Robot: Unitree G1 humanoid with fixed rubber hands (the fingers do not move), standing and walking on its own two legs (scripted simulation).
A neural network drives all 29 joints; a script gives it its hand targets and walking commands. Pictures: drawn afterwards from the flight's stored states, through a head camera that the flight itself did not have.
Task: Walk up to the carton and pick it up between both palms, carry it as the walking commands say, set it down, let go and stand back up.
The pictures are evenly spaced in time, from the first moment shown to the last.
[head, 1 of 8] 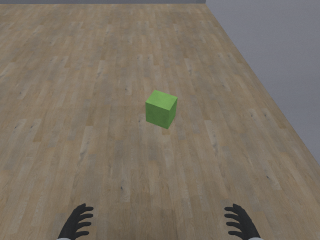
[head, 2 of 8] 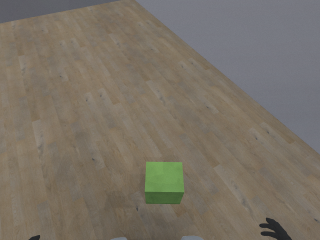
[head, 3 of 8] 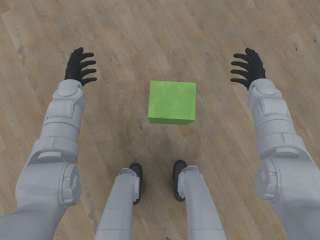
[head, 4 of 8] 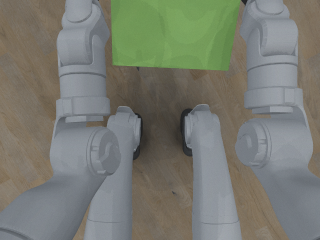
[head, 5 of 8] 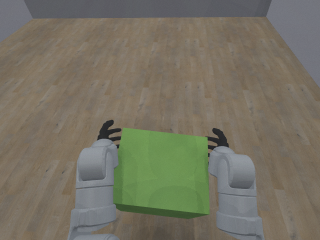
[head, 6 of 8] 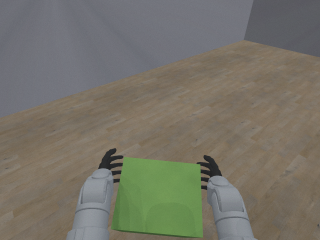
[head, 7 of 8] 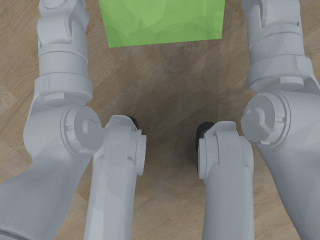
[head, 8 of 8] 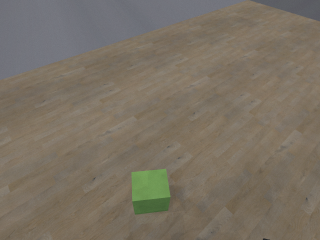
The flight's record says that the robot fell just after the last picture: no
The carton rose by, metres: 0.66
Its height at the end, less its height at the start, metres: +0.00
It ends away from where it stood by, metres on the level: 1.68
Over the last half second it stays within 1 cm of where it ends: yes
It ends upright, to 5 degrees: yes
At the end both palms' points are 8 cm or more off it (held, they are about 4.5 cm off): yes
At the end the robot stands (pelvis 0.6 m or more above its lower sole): yes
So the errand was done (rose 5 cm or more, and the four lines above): yes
